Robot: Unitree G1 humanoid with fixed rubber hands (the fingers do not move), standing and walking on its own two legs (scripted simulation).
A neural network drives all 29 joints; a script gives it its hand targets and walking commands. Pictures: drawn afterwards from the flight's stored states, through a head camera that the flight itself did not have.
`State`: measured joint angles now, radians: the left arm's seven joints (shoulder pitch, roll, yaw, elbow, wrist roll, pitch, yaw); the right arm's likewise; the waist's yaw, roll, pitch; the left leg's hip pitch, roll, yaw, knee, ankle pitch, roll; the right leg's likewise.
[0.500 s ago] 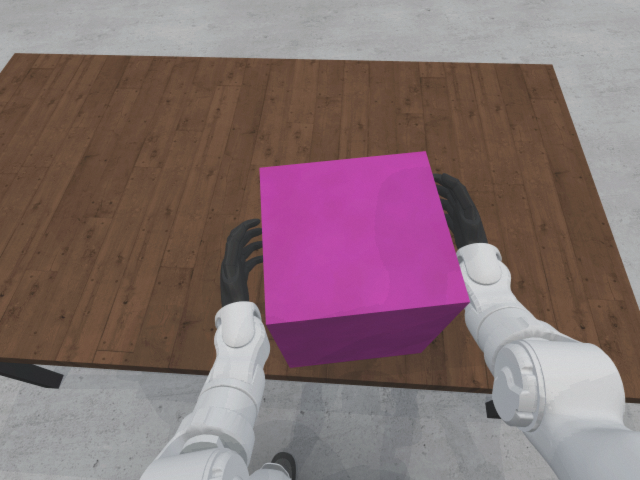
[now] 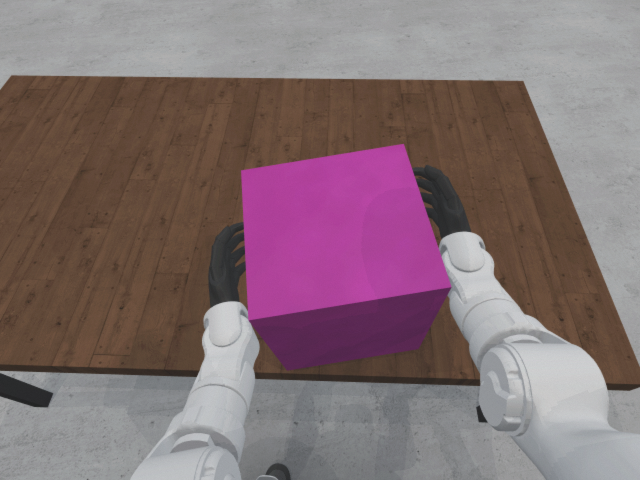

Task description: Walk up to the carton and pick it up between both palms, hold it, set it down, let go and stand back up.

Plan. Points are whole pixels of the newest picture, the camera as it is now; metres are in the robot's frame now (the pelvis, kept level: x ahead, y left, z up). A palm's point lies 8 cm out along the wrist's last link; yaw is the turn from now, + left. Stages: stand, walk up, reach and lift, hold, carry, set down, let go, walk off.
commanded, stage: reach and lift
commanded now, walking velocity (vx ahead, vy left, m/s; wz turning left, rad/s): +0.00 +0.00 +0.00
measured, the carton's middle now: (339, 269) +0.40 +0.02 -0.03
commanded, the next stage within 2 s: none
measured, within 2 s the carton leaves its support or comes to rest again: neither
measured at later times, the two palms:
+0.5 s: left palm (217, 251) +0.35 +0.16 +0.08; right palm (478, 190) +0.42 -0.13 +0.13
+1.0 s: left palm (192, 225) +0.35 +0.18 +0.13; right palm (487, 180) +0.40 -0.12 +0.17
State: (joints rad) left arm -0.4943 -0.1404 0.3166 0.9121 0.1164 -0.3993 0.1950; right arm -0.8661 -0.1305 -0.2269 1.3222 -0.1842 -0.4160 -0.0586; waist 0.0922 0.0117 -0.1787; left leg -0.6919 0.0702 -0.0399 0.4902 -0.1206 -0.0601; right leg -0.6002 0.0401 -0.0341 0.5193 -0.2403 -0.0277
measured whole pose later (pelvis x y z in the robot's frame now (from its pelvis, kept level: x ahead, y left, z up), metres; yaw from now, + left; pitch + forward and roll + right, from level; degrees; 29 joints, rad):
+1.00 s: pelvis -0.01 +0.00 +0.01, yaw +1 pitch +2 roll +0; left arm -0.59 -0.01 0.31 0.65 0.18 0.19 0.02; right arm -0.85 -0.04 -0.16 0.96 0.00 0.12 -0.21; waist 0.02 -0.02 -0.12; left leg -0.32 0.05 -0.04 0.38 -0.09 -0.05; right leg -0.25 0.02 -0.04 0.46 -0.24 -0.01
